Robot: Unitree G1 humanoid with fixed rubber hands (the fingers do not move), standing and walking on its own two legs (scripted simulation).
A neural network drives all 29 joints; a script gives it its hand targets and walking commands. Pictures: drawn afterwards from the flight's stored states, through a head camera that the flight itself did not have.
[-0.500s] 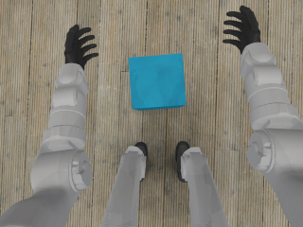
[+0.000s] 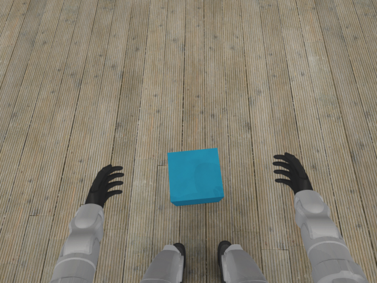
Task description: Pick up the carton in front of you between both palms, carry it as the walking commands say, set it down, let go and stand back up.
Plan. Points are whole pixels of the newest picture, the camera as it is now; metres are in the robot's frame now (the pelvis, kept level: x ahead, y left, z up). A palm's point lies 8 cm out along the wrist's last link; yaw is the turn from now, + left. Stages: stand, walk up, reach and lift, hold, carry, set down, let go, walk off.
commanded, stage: let go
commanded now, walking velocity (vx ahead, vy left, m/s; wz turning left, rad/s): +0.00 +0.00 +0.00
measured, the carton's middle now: (195, 179) +0.41 +0.03 -0.61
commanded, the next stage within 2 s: stand in 0.76 s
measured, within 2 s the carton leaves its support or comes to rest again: neither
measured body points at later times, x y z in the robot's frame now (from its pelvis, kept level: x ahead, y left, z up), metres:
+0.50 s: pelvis +0.01 -0.01 +0.04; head +0.03 -0.01 +0.49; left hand +0.19 +0.23 -0.04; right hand +0.19 -0.24 -0.04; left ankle -0.01 +0.11 -0.70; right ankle +0.01 -0.12 -0.70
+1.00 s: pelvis +0.02 +0.00 +0.03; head +0.02 +0.01 +0.48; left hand +0.17 +0.29 -0.06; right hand +0.16 -0.29 -0.05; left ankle -0.01 +0.11 -0.70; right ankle +0.01 -0.12 -0.70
